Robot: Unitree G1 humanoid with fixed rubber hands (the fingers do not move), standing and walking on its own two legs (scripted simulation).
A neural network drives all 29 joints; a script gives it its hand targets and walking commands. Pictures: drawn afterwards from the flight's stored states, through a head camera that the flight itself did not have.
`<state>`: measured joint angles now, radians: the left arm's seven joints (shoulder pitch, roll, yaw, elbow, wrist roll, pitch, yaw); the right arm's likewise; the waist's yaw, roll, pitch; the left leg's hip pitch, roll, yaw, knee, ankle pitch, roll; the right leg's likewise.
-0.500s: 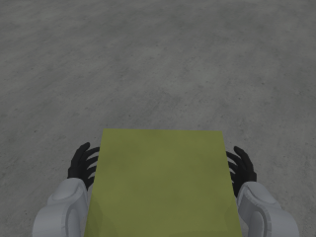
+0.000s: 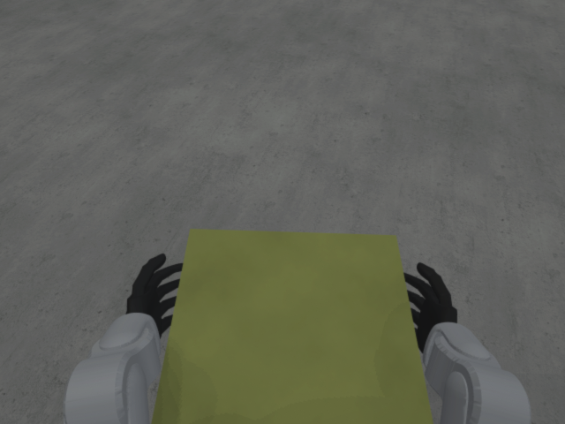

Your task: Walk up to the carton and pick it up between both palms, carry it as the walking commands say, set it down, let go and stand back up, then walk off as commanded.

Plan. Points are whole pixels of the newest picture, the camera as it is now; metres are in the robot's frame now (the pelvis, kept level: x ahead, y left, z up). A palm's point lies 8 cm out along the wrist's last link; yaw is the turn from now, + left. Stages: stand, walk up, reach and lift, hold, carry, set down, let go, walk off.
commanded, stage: carry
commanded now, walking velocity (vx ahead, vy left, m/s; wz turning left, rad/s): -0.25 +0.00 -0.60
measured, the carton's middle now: (288, 343) +0.23 +0.00 +0.01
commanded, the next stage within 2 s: none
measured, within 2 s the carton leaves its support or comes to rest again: neither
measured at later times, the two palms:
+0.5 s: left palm out of the picture +0.06 +0.08 +0.10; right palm out of the picture -0.03 -0.25 +0.08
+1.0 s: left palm out of the picture -0.12 +0.03 +0.11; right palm out of the picture -0.30 -0.26 +0.10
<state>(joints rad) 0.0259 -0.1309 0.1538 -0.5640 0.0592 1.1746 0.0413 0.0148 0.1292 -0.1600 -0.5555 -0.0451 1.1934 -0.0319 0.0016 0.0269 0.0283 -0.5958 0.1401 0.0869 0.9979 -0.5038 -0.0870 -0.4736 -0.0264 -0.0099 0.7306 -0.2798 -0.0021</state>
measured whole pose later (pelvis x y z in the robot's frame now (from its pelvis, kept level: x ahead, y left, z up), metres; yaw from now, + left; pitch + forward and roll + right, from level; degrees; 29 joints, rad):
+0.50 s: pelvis -0.21 -0.03 +0.00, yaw -19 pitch +1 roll +0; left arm 0.00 -0.13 0.17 -0.59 0.06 1.20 0.04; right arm 0.01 0.12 -0.13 -0.57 -0.07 1.18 -0.02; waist 0.07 0.04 -0.02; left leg -0.53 0.21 0.17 0.77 -0.35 -0.07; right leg -0.44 -0.02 -0.04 0.71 -0.29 0.00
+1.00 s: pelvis -0.41 +0.01 +0.01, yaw -36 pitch +1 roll -1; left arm 0.02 -0.11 0.16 -0.65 0.06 1.21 0.04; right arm 0.03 0.13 -0.12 -0.61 -0.06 1.18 -0.02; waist 0.05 0.02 -0.02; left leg -0.45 0.20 0.21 0.66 -0.20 -0.03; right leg -0.43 -0.05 -0.07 0.75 -0.39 0.02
